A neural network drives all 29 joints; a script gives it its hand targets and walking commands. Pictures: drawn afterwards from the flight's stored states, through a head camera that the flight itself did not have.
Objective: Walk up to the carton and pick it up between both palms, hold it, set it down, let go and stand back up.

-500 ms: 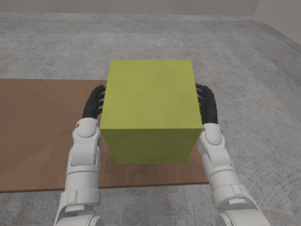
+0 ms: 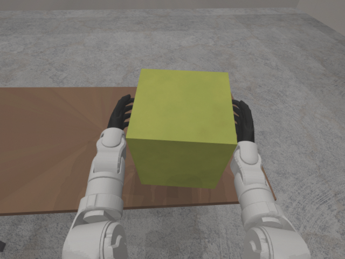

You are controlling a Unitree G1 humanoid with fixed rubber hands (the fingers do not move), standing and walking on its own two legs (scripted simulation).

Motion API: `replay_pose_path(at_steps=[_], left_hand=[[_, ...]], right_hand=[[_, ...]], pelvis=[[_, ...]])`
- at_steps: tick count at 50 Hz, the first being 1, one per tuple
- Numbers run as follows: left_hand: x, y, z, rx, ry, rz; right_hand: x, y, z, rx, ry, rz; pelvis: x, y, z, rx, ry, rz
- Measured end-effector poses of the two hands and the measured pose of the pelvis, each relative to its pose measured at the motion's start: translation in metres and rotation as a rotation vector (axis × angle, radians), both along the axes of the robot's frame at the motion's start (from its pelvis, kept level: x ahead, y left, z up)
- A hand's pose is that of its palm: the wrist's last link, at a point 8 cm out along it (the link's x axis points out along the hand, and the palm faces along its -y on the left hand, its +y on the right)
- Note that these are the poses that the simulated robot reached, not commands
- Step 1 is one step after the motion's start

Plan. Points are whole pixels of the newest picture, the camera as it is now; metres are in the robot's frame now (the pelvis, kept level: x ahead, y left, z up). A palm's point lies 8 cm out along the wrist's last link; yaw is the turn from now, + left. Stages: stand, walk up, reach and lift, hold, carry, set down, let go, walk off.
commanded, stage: set down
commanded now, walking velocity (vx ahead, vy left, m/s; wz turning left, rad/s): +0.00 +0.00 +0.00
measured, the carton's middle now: (180, 133) +0.41 -0.03 +0.06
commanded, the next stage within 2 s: none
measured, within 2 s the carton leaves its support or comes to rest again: neither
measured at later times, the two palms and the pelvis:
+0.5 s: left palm (119, 131) +0.41 +0.13 +0.07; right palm (237, 138) +0.38 -0.17 +0.07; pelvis +0.02 +0.00 +0.00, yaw +0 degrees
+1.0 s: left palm (120, 137) +0.42 +0.14 +0.03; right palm (231, 143) +0.39 -0.16 +0.04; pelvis +0.02 +0.00 +0.00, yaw -1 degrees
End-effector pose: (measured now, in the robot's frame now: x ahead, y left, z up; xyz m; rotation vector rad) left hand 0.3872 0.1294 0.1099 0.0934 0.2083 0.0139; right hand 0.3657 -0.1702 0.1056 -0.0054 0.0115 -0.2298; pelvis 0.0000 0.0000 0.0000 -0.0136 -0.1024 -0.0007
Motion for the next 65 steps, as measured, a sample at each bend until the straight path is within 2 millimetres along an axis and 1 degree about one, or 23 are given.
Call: replay_pose_path(at_steps=[4,7,13,17,20,26,34,42,47,52,58,65], left_hand=[[0.005,0.000,-0.004,-0.016,0.014,-0.002],[0.007,0.002,-0.012,-0.027,0.028,-0.002],[0.007,0.006,-0.034,-0.032,0.057,0.002],[0.009,0.008,-0.043,-0.018,0.062,0.001],[0.014,0.007,-0.043,-0.010,0.046,0.003],[0.024,0.002,-0.042,-0.003,0.029,-0.014],[0.027,-0.001,-0.060,-0.028,0.062,-0.031],[0.026,0.003,-0.077,-0.016,0.087,-0.033],[0.031,0.005,-0.078,-0.004,0.074,-0.035],[0.034,0.009,-0.077,-0.014,0.049,-0.030],[0.034,0.013,-0.088,-0.028,0.084,-0.026],[0.037,0.011,-0.101,-0.024,0.098,-0.034]], right_hand=[[0.004,0.000,-0.001,-0.004,0.016,-0.004],[0.006,0.002,-0.005,-0.009,0.031,-0.005],[0.008,0.006,-0.021,-0.014,0.062,0.001],[0.011,0.008,-0.031,-0.011,0.072,0.004],[0.014,0.007,-0.034,-0.011,0.063,0.001],[0.019,0.002,-0.033,-0.008,0.052,-0.016],[0.016,0.000,-0.045,-0.015,0.087,-0.036],[0.016,0.003,-0.061,-0.006,0.117,-0.036],[0.021,0.006,-0.064,-0.002,0.113,-0.033],[0.025,0.010,-0.061,-0.012,0.096,-0.029],[0.027,0.013,-0.068,-0.012,0.133,-0.027],[0.029,0.012,-0.078,-0.011,0.151,-0.034]], pelvis=[[0.002,-0.002,0.001,0.004,0.004,-0.005],[0.004,-0.003,0.001,0.005,0.005,-0.006],[0.010,-0.003,0.001,0.002,0.021,-0.004],[0.013,-0.002,0.001,-0.002,0.044,-0.002],[0.015,-0.001,0.001,-0.005,0.074,-0.001],[0.018,0.000,0.001,-0.005,0.091,0.000],[0.020,0.000,0.001,-0.003,0.114,-0.006],[0.020,0.002,0.000,-0.005,0.165,-0.012],[0.019,0.003,0.000,-0.006,0.206,-0.009],[0.022,0.002,-0.001,-0.005,0.226,-0.012],[0.024,-0.001,-0.001,-0.006,0.231,-0.007],[0.026,-0.003,-0.002,-0.009,0.275,0.000]])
